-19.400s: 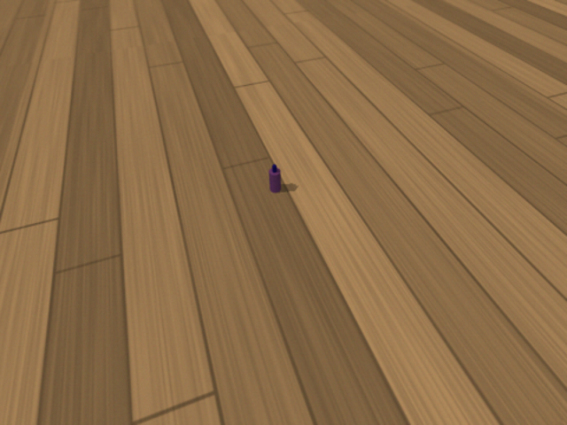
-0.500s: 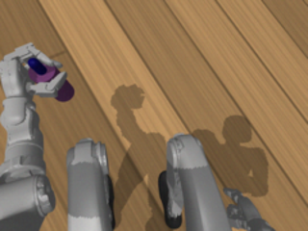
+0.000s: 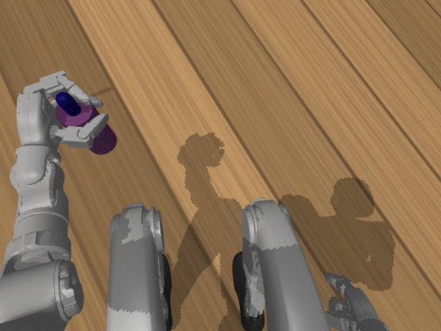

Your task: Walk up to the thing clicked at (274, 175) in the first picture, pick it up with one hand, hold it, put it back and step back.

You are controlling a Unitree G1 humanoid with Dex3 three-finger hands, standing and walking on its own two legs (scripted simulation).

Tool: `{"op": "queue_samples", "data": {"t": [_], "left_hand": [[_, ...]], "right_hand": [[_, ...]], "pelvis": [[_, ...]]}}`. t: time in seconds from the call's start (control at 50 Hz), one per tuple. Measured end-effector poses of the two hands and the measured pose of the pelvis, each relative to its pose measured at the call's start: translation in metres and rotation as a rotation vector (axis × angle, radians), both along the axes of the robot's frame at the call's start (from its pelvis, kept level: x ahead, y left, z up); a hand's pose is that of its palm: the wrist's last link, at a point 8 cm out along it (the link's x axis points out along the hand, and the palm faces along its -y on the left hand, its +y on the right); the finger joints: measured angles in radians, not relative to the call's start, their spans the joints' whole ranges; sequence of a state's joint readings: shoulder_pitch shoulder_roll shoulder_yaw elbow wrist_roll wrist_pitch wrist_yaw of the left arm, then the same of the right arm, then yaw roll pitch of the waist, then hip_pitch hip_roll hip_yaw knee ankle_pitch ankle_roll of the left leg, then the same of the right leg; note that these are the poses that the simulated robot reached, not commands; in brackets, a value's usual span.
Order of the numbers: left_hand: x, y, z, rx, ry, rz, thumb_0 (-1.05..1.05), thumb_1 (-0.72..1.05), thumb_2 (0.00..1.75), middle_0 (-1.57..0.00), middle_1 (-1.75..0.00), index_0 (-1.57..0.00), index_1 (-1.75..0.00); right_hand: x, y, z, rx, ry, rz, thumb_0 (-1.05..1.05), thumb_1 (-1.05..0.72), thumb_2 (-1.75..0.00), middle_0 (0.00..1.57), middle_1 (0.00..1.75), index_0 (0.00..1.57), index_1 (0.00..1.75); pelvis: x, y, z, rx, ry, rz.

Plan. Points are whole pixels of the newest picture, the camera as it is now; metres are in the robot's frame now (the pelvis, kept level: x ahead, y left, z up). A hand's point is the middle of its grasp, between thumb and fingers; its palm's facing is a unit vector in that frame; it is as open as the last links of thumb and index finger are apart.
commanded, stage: lift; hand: left
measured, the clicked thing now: (85, 122) +0.46 +0.24 -0.05
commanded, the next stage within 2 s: hold in 1.88 s
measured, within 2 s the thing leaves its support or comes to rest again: neither
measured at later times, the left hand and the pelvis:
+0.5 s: hand (22, 91) +0.41 +0.23 +0.14, palm faces +0.11 -0.99 -0.04, open 6.2 cm; pelvis +0.01 +0.00 +0.12, yaw +3 degrees
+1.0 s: hand out of the picture +0.37 +0.24 +0.28, palm faces +0.13 -0.99 -0.03, open 6.2 cm; pelvis +0.04 +0.01 +0.25, yaw +6 degrees
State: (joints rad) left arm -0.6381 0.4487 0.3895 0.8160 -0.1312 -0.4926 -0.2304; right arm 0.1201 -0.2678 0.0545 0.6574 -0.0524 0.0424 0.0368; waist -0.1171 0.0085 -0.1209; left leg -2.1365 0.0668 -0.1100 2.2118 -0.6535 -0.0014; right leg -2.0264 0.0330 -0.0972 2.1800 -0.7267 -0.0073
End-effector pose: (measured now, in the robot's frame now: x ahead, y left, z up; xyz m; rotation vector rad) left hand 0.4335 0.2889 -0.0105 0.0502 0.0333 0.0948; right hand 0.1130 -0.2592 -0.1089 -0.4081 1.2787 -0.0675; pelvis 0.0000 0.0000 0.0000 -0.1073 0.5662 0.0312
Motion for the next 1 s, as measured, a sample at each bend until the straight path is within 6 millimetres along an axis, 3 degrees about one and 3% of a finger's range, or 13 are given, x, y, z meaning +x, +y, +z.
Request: {"op": "queue_samples", "data": {"t": [0.16,0.3,0.44,0.68,0.84,1.0], "left_hand": [[-0.017,0.003,0.038,-0.006,0.002,0.009,0.02,-0.12,1.08,-0.84,-1.03,-1.12,-1.21],[-0.032,-0.003,0.078,-0.014,0.005,0.002,0.02,-0.12,1.08,-0.84,-1.03,-1.12,-1.21],[-0.048,-0.006,0.130,-0.011,0.014,0.012,0.02,-0.12,1.08,-0.84,-1.03,-1.12,-1.21],[-0.073,-0.003,0.226,-0.024,0.020,0.044,0.02,-0.13,1.08,-0.84,-1.04,-1.12,-1.21],[-0.081,0.003,0.265,-0.032,0.038,0.046,0.02,-0.12,1.08,-0.84,-1.04,-1.12,-1.21],[-0.089,0.004,0.295,-0.029,0.039,0.038,0.02,-0.12,1.08,-0.84,-1.04,-1.12,-1.21]], "right_hand": [[0.010,0.004,0.023,0.025,-0.049,-0.018,0.01,-0.91,-0.90,0.21,0.30,0.20,0.30],[0.026,0.008,0.054,0.038,-0.109,-0.025,0.01,-0.91,-0.90,0.21,0.30,0.20,0.30],[0.047,0.014,0.099,0.048,-0.175,-0.039,0.01,-0.90,-0.89,0.21,0.30,0.20,0.30],[0.086,0.027,0.194,0.063,-0.317,-0.028,0.01,-0.90,-0.89,0.21,0.30,0.20,0.30],[0.097,0.034,0.240,0.072,-0.366,-0.008,0.01,-0.90,-0.89,0.21,0.30,0.20,0.30],[0.094,0.041,0.265,0.090,-0.353,0.000,0.01,-0.91,-0.89,0.21,0.30,0.20,0.30]], "pelvis": [[0.000,0.000,0.027,0.011,0.007,0.010],[0.002,0.000,0.059,0.017,0.001,0.019],[0.010,0.001,0.102,0.021,-0.019,0.031],[0.028,0.007,0.182,0.029,-0.104,0.061],[0.036,0.012,0.222,0.038,-0.169,0.079],[0.044,0.015,0.251,0.051,-0.217,0.089]]}}
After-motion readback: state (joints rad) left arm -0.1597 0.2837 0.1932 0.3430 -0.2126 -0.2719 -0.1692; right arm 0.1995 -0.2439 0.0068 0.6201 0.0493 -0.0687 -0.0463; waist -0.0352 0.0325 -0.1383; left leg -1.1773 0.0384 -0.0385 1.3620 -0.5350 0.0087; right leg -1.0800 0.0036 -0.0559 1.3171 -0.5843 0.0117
